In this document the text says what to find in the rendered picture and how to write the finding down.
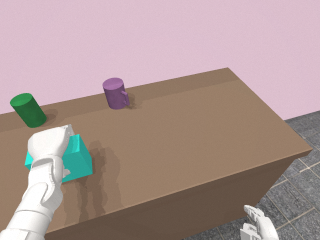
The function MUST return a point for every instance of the left robot hand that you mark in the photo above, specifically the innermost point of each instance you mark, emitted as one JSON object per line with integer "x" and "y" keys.
{"x": 52, "y": 141}

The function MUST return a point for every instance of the sponge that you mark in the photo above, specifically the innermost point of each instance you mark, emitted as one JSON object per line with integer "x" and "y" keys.
{"x": 76, "y": 159}

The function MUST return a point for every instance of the left robot forearm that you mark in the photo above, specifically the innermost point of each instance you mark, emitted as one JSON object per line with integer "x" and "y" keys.
{"x": 39, "y": 202}

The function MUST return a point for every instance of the right robot hand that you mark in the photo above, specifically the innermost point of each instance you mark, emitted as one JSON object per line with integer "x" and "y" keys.
{"x": 264, "y": 226}

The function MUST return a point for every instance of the table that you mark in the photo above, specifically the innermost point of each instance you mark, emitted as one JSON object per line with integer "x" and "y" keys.
{"x": 183, "y": 157}

